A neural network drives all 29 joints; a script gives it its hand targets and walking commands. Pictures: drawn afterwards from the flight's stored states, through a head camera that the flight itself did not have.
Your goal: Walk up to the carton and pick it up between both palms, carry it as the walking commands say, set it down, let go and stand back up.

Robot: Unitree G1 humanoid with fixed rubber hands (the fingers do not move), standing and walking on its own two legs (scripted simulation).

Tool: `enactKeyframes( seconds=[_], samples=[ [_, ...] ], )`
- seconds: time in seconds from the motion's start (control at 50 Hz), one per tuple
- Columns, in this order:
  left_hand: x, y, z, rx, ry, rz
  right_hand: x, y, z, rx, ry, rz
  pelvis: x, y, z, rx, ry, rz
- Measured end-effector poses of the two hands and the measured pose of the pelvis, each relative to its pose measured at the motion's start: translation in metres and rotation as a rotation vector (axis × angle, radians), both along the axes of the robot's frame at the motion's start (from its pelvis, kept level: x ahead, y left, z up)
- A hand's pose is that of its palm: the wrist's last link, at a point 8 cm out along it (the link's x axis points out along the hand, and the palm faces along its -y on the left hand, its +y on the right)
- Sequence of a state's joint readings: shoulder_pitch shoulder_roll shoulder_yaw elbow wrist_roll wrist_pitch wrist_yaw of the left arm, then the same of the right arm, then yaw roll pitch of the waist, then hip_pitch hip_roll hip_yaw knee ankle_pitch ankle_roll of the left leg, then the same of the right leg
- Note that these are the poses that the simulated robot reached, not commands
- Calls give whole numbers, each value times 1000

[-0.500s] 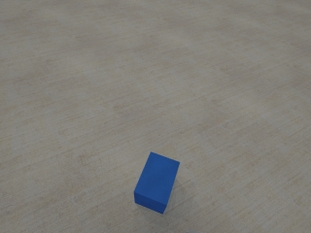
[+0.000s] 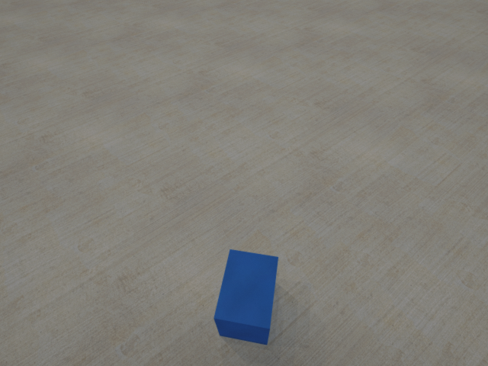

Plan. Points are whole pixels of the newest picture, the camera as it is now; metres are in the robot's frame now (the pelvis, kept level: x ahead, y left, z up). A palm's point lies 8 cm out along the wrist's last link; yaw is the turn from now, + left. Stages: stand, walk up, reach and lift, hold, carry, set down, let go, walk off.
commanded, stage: walk up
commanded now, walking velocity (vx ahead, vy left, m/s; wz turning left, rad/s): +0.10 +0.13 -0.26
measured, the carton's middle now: (248, 297) +0.45 +0.01 -0.65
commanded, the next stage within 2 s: none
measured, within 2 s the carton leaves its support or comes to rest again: neither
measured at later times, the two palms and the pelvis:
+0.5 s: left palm out of the picture +0.09 +0.26 -0.12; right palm out of the picture +0.03 -0.24 -0.13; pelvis +0.00 +0.01 +0.00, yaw -7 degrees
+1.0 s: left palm out of the picture +0.13 +0.27 -0.12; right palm out of the picture +0.02 -0.22 -0.12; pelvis +0.04 +0.03 +0.01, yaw -8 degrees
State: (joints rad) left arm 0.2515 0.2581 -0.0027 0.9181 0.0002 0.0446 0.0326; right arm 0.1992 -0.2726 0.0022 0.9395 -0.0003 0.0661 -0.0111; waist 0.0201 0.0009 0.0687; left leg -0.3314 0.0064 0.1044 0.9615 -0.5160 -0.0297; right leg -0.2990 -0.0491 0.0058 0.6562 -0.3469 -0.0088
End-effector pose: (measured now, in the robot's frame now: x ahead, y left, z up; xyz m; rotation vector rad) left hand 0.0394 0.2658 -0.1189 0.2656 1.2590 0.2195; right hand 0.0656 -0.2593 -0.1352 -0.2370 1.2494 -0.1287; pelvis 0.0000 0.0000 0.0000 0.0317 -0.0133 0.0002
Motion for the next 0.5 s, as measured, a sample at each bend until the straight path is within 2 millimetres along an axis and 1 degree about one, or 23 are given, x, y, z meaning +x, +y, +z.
enactKeyframes(
  seconds=[0.06, 0.14, 0.18, 0.24, 0.32, 0.38, 0.44, 0.5],
  samples=[
    [-1, 9, -3, -16, 11, -6, -1, 4, 5, -20, 4, 0, 0, 11, 0, -12, 14, -4],
    [4, 24, -12, -53, 20, -23, -3, 22, 10, -40, -10, -9, 1, 31, -1, -34, 24, -19],
    [12, 28, -10, -64, 19, -41, -6, 30, 17, -40, -23, -30, 4, 37, 4, -46, 34, -37],
    [27, 28, -8, -86, -3, -61, -11, 38, 25, -43, -23, -43, 5, 41, 9, -60, 45, -48],
    [39, 23, -9, -113, -16, -86, -14, 39, 31, -46, -36, -60, 5, 41, 12, -74, 50, -67],
    [44, 17, -8, -112, -9, -104, -20, 34, 29, -41, -36, -77, 3, 36, 11, -69, 52, -84],
    [47, 9, -6, -95, -7, -124, -28, 27, 22, -24, -29, -100, 1, 27, 9, -51, 54, -104],
    [49, -3, -4, -71, -21, -135, -34, 16, 10, 1, -14, -115, -1, 13, 4, -24, 46, -113]
  ],
)
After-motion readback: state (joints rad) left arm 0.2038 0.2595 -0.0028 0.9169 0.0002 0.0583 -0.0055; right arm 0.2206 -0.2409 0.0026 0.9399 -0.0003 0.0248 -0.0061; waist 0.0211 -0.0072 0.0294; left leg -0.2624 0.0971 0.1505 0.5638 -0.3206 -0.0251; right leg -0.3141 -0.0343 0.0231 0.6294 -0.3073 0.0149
